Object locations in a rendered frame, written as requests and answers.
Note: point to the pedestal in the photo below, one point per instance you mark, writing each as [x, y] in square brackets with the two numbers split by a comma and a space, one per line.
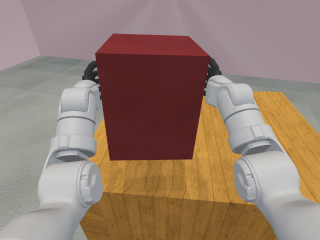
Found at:
[196, 199]

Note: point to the right robot hand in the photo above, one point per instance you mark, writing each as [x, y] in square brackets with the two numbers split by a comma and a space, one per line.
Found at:
[212, 71]

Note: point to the robot left upper arm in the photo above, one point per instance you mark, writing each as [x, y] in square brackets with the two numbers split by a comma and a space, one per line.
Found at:
[66, 192]

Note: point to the left robot forearm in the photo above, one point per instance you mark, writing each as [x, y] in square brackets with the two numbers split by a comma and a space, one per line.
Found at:
[75, 130]

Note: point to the left robot hand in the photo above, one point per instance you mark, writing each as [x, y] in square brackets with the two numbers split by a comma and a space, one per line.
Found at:
[89, 74]

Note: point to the right robot forearm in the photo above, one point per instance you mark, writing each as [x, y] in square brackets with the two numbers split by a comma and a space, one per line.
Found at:
[248, 132]

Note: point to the robot right upper arm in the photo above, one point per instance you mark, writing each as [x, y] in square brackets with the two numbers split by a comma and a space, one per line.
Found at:
[270, 181]

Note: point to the carton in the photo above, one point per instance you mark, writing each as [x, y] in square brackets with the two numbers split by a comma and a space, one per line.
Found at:
[152, 88]

